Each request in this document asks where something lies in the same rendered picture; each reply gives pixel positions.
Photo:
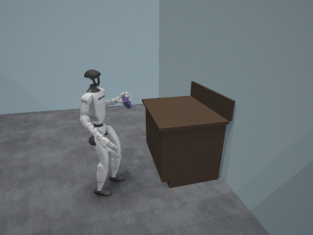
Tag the left robot hand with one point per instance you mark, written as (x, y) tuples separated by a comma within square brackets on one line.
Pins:
[(126, 95)]

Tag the robot right forearm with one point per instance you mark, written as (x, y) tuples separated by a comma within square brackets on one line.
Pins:
[(94, 131)]

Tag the right robot hand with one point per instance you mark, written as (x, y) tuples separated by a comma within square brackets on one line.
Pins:
[(104, 142)]

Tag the robot left forearm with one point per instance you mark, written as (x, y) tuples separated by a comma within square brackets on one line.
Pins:
[(112, 101)]

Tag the robot left shin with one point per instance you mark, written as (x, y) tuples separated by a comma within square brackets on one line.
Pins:
[(115, 165)]

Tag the robot right thigh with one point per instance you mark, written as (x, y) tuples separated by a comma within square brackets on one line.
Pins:
[(101, 152)]

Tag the table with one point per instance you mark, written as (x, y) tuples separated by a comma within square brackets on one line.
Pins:
[(185, 134)]

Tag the right robot upper arm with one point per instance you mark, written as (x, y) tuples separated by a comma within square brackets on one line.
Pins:
[(85, 100)]

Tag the sponge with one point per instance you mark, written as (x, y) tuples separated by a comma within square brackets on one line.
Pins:
[(126, 102)]

